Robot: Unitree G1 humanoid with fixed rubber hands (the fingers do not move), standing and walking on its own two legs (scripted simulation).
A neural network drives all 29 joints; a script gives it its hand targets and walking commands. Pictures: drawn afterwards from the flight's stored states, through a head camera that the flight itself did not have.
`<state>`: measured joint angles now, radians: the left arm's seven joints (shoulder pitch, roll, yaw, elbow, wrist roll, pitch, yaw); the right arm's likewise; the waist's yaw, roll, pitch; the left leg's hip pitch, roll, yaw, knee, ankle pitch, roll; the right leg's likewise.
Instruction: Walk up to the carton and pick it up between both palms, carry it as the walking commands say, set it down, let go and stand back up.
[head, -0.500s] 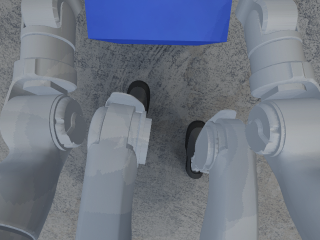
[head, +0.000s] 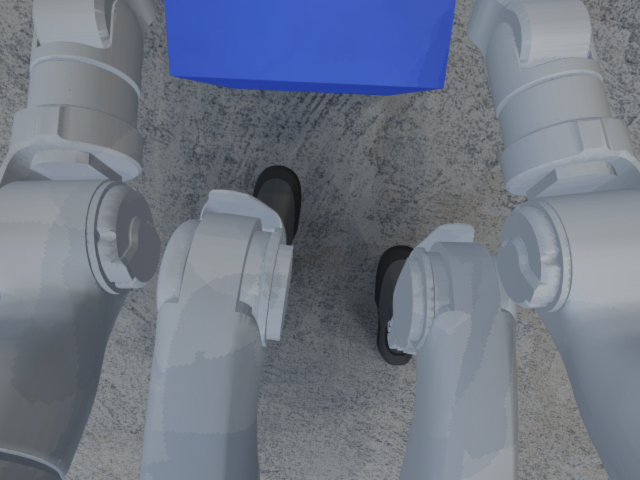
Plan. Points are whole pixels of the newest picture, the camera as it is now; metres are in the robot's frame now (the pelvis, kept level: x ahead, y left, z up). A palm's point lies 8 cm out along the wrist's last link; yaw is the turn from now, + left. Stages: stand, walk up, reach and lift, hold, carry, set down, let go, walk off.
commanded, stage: set down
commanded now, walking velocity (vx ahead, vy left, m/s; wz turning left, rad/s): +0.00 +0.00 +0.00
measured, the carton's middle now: out of the picture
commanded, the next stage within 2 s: none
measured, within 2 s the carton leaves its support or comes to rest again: rests again in 0.10 s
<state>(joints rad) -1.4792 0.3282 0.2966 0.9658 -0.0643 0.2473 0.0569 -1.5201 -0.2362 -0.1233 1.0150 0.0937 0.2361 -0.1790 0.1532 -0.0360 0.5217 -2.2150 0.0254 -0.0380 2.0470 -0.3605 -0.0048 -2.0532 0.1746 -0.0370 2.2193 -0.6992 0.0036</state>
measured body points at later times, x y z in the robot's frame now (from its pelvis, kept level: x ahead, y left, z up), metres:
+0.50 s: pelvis +0.00 +0.00 -0.01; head +0.38 +0.03 +0.23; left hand +0.52 +0.28 -0.19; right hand +0.57 -0.03 -0.20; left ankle +0.17 +0.13 -0.35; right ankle +0.09 -0.10 -0.35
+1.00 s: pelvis +0.01 +0.00 -0.01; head +0.38 +0.03 +0.23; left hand +0.52 +0.28 -0.19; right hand +0.57 -0.03 -0.20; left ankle +0.17 +0.13 -0.35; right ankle +0.09 -0.10 -0.35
